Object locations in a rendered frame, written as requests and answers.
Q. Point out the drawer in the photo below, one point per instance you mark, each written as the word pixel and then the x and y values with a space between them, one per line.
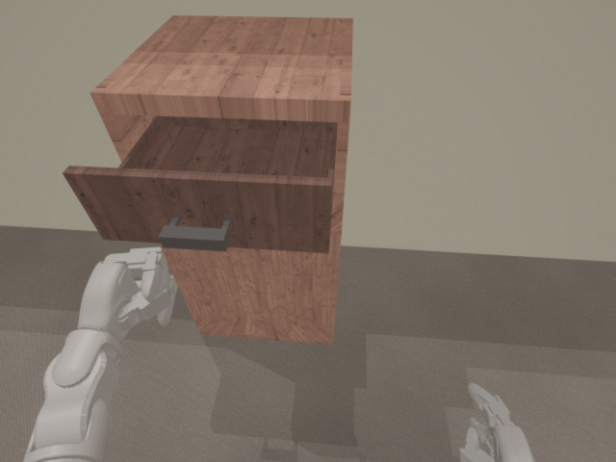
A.
pixel 274 177

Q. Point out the cabinet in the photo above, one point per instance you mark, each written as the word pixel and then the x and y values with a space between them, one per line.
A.
pixel 245 67

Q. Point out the right robot hand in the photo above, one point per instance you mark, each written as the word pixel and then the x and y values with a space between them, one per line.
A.
pixel 505 443

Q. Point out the robot left forearm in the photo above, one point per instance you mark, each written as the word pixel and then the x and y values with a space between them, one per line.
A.
pixel 72 424

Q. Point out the handle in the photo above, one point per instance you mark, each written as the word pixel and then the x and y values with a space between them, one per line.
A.
pixel 199 238

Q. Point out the left robot hand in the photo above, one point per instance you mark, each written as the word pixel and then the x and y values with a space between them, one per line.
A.
pixel 111 286

